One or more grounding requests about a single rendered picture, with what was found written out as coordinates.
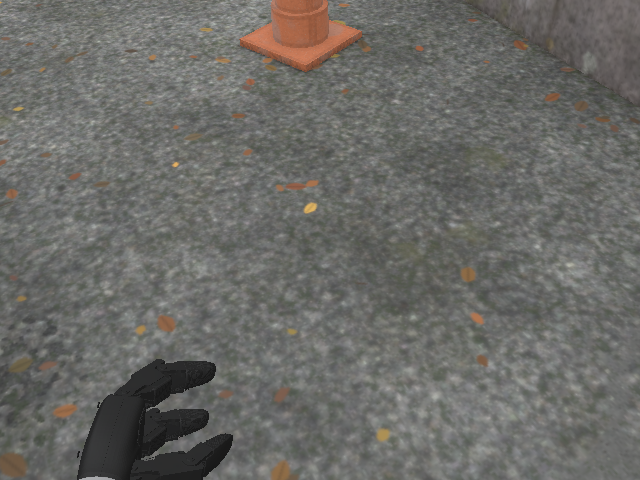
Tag left robot hand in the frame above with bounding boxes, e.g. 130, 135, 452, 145
77, 359, 233, 480

